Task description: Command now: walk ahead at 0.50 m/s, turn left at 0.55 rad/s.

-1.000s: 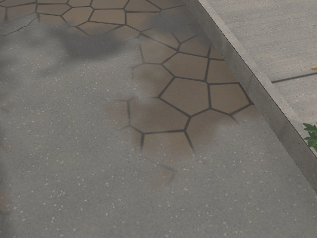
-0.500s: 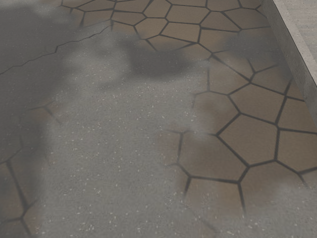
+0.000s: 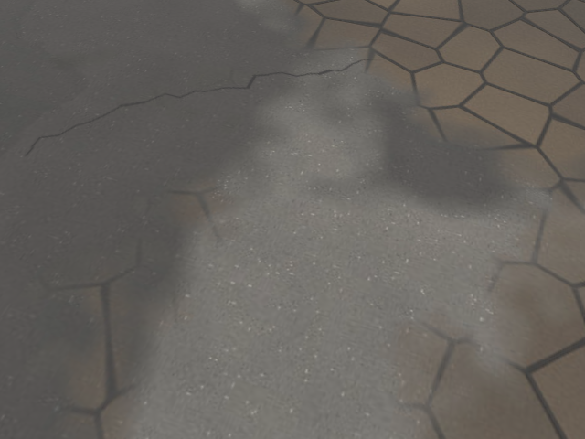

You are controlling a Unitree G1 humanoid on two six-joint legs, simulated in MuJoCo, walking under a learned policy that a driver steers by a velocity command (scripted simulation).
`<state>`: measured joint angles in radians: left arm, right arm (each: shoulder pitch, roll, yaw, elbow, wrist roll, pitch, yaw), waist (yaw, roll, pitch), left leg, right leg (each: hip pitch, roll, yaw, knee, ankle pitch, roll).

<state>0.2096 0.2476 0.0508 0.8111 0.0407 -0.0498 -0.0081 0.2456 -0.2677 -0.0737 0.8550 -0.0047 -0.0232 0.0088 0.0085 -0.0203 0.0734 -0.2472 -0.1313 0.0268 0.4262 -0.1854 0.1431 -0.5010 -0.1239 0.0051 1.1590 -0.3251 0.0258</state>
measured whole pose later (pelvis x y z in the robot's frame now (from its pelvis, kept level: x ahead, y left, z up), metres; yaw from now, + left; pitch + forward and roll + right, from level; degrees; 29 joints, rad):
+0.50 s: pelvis +0.29 -0.04 -0.01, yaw +6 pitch +0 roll +0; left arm 0.18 0.25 0.05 0.81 0.02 -0.06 -0.01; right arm 0.37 -0.26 -0.04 0.91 -0.02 -0.06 0.00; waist -0.03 0.02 0.05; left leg -0.26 -0.08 -0.06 1.14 -0.37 0.09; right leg -0.34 0.04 -0.08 0.51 -0.18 -0.08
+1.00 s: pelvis +0.55 +0.02 +0.00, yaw -1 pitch +1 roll -1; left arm 0.40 0.25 0.05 0.94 0.00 -0.05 0.00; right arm 0.09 -0.23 -0.02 0.79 -0.04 -0.08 0.00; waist 0.06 -0.02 0.05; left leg -0.37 0.01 0.08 0.53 -0.17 0.06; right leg -0.25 0.03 0.03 1.01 -0.42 -0.08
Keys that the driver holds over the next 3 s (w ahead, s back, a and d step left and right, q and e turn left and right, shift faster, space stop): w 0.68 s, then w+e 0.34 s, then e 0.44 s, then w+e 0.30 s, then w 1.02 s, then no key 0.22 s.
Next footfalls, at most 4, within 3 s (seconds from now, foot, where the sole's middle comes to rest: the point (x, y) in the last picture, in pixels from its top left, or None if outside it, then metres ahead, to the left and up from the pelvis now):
0.38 right None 0.40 -0.11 -0.77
0.90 left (253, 349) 0.66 0.11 -0.77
1.38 right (338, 297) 0.80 -0.10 -0.77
1.90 left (276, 264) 0.90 0.06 -0.77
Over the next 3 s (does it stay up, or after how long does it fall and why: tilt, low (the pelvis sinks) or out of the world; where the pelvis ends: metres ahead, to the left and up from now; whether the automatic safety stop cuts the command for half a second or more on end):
stays up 1.23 -0.28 0.00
